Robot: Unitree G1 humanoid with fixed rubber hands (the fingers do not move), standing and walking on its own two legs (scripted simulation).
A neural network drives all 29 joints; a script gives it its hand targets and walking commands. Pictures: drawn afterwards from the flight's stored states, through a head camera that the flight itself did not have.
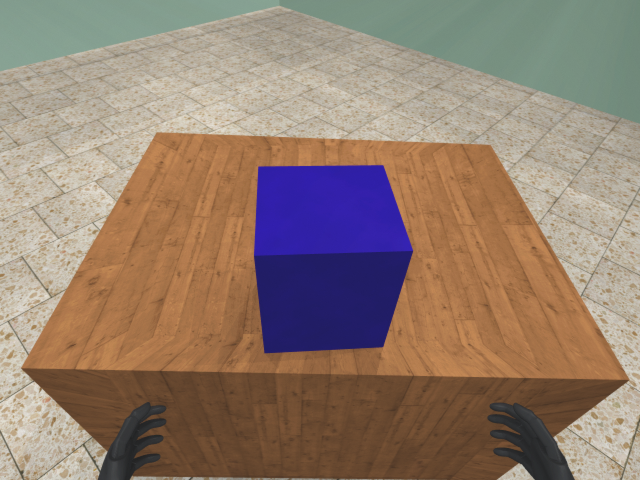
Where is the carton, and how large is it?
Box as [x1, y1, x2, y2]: [254, 165, 412, 352]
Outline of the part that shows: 382,165 258,166 254,260 264,352 377,347 383,345 412,249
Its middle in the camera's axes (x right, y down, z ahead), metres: +0.01 +0.04 +0.67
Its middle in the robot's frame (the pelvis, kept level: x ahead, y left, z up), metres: +0.48 +0.00 -0.02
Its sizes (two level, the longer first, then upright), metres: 0.210 0.200 0.250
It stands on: a pedestal, 0.63 m high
